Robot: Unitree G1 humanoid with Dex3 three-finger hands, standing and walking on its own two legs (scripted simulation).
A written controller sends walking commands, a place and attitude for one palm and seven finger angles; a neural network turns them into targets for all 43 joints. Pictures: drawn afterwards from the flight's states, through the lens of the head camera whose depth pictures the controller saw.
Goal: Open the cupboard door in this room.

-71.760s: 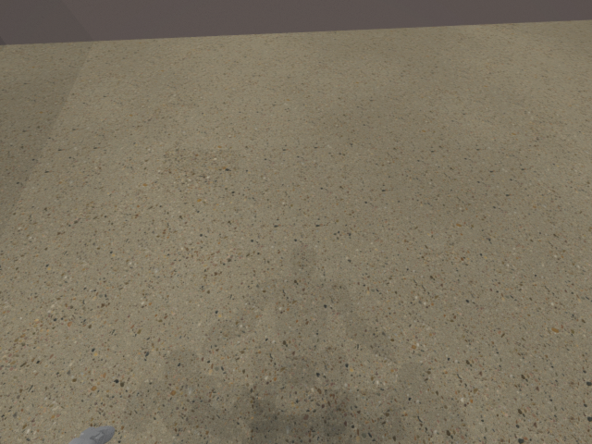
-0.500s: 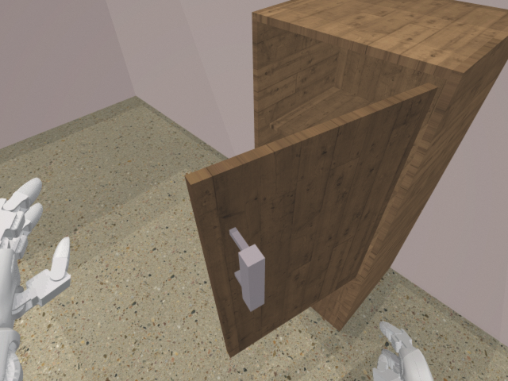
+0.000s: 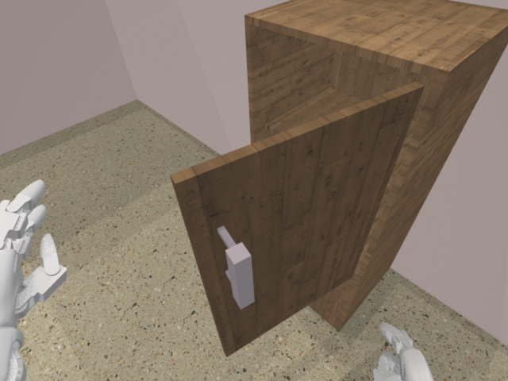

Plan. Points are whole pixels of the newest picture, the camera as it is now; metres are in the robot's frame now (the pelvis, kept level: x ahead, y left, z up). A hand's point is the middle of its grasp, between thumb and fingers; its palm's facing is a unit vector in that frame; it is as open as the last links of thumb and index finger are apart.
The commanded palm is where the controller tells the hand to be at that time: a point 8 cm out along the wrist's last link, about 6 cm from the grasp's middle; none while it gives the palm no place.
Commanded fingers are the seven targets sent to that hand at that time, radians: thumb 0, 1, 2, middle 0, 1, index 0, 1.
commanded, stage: step back with the hand held close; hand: left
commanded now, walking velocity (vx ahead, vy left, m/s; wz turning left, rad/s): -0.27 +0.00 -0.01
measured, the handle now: (234, 267) +0.26 +0.07 +0.08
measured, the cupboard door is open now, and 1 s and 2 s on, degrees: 76 76 76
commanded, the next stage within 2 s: stop stepping back and stand still in 1.16 s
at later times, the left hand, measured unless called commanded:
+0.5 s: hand (41, 299) +0.16 +0.26 +0.16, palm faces +0.35 -0.78 -0.52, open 7.4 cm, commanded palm +0.10 +0.30 +0.17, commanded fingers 0.00 0.90 0.90 -0.20 -0.30 -0.20 -0.30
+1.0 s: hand out of the picture +0.10 +0.31 +0.17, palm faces +0.40 -0.82 -0.41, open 7.4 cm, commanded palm +0.03 +0.34 +0.17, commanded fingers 0.00 0.90 0.90 -0.20 -0.30 -0.20 -0.30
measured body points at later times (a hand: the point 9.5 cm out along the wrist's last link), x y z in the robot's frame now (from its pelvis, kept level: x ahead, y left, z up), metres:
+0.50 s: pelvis -0.05 +0.01 -0.01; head -0.04 +0.01 +0.44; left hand +0.13 +0.30 +0.19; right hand +0.11 -0.24 -0.09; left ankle -0.02 +0.08 -0.74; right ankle -0.03 -0.10 -0.74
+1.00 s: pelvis -0.12 +0.04 +0.01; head -0.08 +0.09 +0.45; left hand +0.07 +0.35 +0.19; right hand +0.04 -0.18 -0.07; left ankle -0.02 +0.08 -0.74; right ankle -0.26 -0.12 -0.67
